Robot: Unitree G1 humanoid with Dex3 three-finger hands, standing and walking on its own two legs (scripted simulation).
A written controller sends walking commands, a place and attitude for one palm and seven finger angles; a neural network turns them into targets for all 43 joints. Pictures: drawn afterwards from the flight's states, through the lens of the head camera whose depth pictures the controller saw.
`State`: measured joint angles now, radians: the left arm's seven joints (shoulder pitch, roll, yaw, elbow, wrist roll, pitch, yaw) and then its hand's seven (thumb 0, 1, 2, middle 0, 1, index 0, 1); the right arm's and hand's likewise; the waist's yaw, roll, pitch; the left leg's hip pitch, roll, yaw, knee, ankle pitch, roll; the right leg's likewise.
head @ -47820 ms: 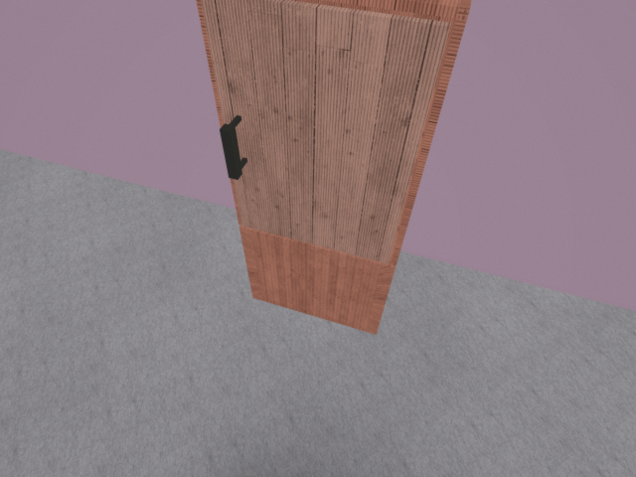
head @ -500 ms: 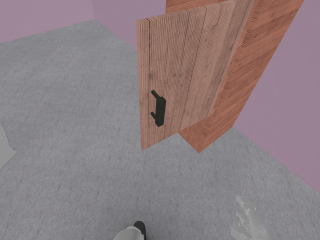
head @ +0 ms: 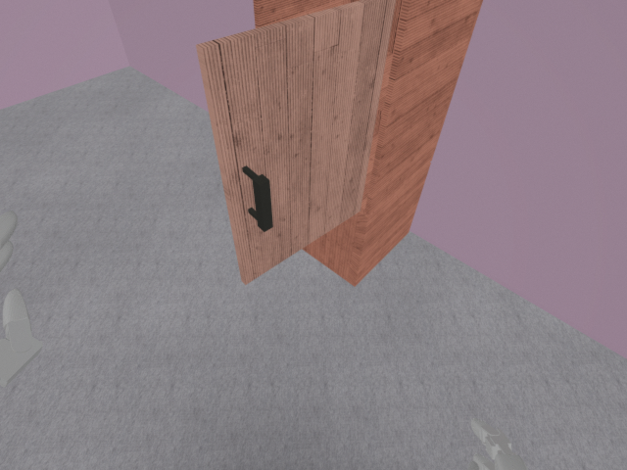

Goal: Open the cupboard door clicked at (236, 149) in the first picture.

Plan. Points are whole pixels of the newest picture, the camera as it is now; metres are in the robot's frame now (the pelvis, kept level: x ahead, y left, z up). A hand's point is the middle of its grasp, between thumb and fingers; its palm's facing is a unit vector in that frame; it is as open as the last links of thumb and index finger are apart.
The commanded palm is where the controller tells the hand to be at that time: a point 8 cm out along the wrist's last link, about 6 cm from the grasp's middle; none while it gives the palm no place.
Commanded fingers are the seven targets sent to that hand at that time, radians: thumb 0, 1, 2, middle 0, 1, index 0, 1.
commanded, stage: stop stepping back and stand still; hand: left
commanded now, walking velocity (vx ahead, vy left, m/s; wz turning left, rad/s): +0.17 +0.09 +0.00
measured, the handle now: (256, 198) +0.62 +0.12 -0.05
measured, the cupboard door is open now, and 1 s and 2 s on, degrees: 83 83 83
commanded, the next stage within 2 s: let the arm hang, fingers relaxed in 0.30 s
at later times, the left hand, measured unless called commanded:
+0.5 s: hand (82, 379) +0.22 +0.27 +0.04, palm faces +0.19 -0.84 -0.51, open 7.4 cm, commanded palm none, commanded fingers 0.00 0.90 0.90 -0.20 -0.30 -0.20 -0.30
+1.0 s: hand out of the picture -0.07 +0.19 -0.16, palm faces +0.04 -0.97 -0.23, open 7.3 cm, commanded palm none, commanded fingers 0.00 0.90 0.90 -0.20 -0.30 -0.20 -0.30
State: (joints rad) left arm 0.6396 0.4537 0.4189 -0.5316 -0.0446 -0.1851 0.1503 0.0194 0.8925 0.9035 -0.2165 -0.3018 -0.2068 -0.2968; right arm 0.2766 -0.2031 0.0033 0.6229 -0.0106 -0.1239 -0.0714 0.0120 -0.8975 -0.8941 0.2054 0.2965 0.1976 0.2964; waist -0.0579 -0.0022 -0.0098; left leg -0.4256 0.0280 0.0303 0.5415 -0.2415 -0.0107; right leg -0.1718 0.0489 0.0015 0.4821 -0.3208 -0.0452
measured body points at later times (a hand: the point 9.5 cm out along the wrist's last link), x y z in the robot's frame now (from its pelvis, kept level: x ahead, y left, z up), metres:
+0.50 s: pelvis +0.00 +0.01 -0.01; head +0.01 -0.02 +0.44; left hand +0.20 +0.31 +0.07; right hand +0.18 -0.22 -0.12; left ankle +0.05 +0.12 -0.74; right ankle -0.04 -0.10 -0.74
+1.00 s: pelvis +0.00 +0.00 +0.00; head +0.02 +0.00 +0.45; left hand -0.07 +0.24 -0.15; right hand -0.01 -0.22 -0.16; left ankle +0.05 +0.12 -0.74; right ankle -0.04 -0.10 -0.74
